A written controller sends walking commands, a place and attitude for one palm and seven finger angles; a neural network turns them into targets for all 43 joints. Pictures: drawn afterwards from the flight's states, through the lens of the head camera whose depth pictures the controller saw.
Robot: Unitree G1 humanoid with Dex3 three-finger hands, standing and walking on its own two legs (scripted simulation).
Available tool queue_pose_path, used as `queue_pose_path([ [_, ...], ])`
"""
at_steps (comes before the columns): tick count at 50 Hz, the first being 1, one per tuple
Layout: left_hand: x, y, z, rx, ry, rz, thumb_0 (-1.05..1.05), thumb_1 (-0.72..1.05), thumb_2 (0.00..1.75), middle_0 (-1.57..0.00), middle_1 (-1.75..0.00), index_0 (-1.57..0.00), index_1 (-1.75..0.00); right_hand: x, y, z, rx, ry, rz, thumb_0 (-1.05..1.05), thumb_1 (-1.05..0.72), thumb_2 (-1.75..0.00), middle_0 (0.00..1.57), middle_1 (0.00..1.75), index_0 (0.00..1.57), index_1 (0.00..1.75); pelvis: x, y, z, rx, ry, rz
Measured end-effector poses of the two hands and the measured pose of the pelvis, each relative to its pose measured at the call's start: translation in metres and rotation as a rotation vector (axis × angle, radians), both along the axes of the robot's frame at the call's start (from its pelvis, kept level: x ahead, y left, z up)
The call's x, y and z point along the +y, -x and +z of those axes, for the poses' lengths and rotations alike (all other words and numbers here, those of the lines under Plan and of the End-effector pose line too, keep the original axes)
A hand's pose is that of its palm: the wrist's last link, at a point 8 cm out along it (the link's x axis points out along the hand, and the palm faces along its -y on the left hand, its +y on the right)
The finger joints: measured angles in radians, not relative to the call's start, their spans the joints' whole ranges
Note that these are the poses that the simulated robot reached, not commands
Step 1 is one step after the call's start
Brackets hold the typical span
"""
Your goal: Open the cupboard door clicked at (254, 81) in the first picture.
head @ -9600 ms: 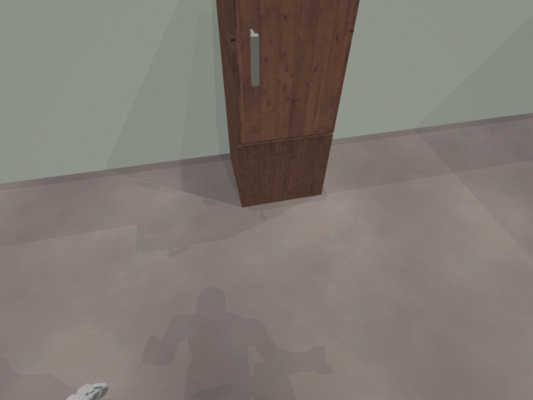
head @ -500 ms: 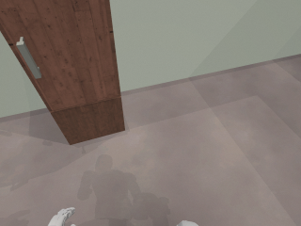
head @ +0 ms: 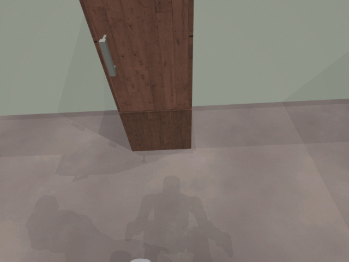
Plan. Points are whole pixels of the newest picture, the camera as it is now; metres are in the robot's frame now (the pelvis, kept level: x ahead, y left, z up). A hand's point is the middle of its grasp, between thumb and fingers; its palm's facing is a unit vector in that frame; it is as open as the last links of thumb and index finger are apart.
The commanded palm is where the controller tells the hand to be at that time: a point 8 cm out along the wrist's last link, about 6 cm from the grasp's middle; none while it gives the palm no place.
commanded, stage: take the last steps up to it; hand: left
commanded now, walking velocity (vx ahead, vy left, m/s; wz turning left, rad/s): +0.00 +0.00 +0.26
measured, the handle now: (109, 56) +0.88 +0.34 +0.01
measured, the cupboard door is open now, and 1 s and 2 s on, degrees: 0 0 0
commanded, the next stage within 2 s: come to a stop and stand still in 1.32 s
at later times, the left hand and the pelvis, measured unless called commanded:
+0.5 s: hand out of the picture +0.05 +0.24 -0.17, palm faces +0.12 -0.97 -0.20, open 7.4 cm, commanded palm none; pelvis +0.03 +0.04 +0.00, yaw +5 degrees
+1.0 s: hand out of the picture +0.07 +0.17 -0.17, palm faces +0.25 -0.96 -0.15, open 7.3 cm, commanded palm none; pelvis +0.15 +0.03 +0.00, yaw +8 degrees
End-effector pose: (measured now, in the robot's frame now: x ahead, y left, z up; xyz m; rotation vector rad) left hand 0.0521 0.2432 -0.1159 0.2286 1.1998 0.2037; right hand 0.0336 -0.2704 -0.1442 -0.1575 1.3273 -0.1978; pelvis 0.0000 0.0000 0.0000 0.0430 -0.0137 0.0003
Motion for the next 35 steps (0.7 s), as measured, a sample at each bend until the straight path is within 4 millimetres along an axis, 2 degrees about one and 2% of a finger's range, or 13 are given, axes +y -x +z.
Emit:
queue_pose_path([
  [3, 0.014, 0.034, -0.012, 0.059, 0.018, 0.06, 0.01, 0.9, 0.9, -0.2, -0.3, -0.2, -0.3, 0.015, -0.027, 0.004, -0.038, 0.017, 0.063, 0.01, -0.91, -0.9, 0.19, 0.29, 0.2, 0.3, 0.011, 0.003, -0.003, 0.005, 0.01, 0.024],
  [8, 0.045, 0.085, -0.039, 0.159, 0.049, 0.159, 0.01, 0.91, 0.9, -0.2, -0.3, -0.2, -0.3, 0.053, -0.069, 0.011, -0.151, 0.047, 0.161, 0.01, -0.91, -0.9, 0.19, 0.29, 0.2, 0.3, 0.034, 0.008, -0.015, 0.001, 0.033, 0.056],
  [10, 0.052, 0.097, -0.041, 0.197, 0.055, 0.172, 0.01, 0.91, 0.9, -0.2, -0.3, -0.2, -0.3, 0.069, -0.077, 0.018, -0.184, 0.042, 0.185, 0.0, -0.91, -0.9, 0.19, 0.29, 0.2, 0.3, 0.039, 0.008, -0.012, -0.009, 0.039, 0.05],
  [13, 0.057, 0.1, -0.037, 0.21, 0.073, 0.173, 0.01, 0.91, 0.9, -0.2, -0.3, -0.2, -0.3, 0.087, -0.078, 0.026, -0.211, 0.029, 0.196, 0.0, -0.91, -0.9, 0.2, 0.3, 0.2, 0.3, 0.045, 0.005, -0.005, -0.016, 0.057, 0.06],
  [16, 0.058, 0.09, -0.031, 0.178, 0.088, 0.163, 0.01, 0.91, 0.9, -0.2, -0.3, -0.2, -0.3, 0.098, -0.07, 0.027, -0.204, 0.009, 0.184, 0.0, -0.91, -0.9, 0.2, 0.3, 0.21, 0.3, 0.049, 0.0, 0.001, -0.019, 0.061, 0.072],
  [21, 0.052, 0.056, -0.025, 0.113, 0.097, 0.138, 0.01, 0.91, 0.9, -0.2, -0.3, -0.2, -0.3, 0.089, -0.045, 0.02, -0.139, 0.01, 0.136, -0.01, -0.93, -0.9, 0.2, 0.3, 0.21, 0.3, 0.049, -0.012, 0.003, -0.021, 0.046, 0.082],
  [26, 0.036, 0.004, -0.019, 0.046, 0.092, 0.095, 0.01, 0.91, 0.9, -0.2, -0.3, -0.2, -0.3, 0.075, -0.004, 0.003, 0.006, -0.014, 0.075, 0.0, -0.92, -0.9, 0.2, 0.3, 0.21, 0.3, 0.039, -0.031, 0.0, -0.021, 0.027, 0.084],
  [30, 0.018, -0.043, -0.018, -0.021, 0.07, 0.055, 0.01, 0.91, 0.9, -0.2, -0.3, -0.2, -0.3, 0.061, 0.022, -0.016, 0.128, -0.047, 0.029, 0.0, -0.91, -0.9, 0.2, 0.3, 0.21, 0.3, 0.022, -0.052, -0.01, -0.023, 0.012, 0.081],
  [33, 0.005, -0.061, -0.019, -0.075, 0.059, 0.069, 0.01, 0.91, 0.9, -0.2, -0.3, -0.2, -0.3, 0.052, 0.026, -0.025, 0.205, -0.07, 0.033, 0.0, -0.91, -0.9, 0.2, 0.3, 0.2, 0.3, 0.012, -0.065, -0.016, -0.036, 0.026, 0.106],
  [35, -0.002, -0.06, -0.016, -0.077, 0.063, 0.098, 0.0, 0.91, 0.9, -0.2, -0.3, -0.2, -0.3, 0.047, 0.014, -0.022, 0.219, -0.078, 0.043, 0.01, -0.91, -0.9, 0.2, 0.3, 0.2, 0.3, 0.008, -0.074, -0.012, -0.038, 0.024, 0.112],
])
